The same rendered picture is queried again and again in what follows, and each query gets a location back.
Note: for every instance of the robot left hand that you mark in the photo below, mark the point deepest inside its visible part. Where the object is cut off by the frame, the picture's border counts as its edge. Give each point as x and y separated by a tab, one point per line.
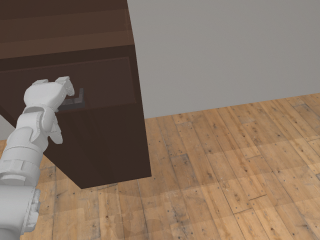
51	94

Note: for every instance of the cabinet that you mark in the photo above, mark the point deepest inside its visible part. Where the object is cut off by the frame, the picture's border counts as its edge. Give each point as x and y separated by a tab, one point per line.
102	145

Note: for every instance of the robot left upper arm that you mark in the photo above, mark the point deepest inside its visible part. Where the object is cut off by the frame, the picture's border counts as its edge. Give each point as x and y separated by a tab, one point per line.
19	210

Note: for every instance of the robot left forearm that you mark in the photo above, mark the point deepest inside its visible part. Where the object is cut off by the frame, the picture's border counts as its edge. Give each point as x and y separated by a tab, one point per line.
22	156

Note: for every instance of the handle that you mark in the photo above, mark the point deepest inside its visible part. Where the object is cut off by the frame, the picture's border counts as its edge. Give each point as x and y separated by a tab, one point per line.
73	103

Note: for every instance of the drawer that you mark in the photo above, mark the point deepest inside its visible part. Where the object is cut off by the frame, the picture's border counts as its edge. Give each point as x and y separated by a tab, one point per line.
106	82

